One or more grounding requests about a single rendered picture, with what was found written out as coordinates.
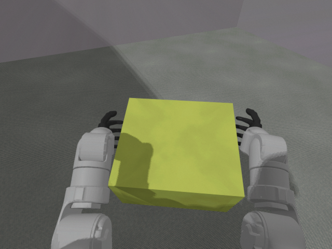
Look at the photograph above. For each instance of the left robot hand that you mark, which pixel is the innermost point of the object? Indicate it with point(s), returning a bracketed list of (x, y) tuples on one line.
[(106, 122)]

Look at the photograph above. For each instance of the right robot upper arm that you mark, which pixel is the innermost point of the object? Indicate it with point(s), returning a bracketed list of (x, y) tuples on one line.
[(262, 230)]

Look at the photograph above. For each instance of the carton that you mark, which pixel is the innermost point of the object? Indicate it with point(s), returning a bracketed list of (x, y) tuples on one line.
[(178, 154)]

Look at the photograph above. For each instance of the left robot forearm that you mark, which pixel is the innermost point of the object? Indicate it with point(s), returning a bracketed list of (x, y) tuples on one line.
[(92, 164)]

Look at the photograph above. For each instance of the left robot upper arm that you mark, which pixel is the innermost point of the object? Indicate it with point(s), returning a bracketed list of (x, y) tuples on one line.
[(83, 231)]

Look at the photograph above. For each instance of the right robot forearm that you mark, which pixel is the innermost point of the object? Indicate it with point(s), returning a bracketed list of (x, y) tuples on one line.
[(269, 180)]

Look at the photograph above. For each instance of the right robot hand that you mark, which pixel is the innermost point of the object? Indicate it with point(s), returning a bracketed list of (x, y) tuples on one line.
[(255, 122)]

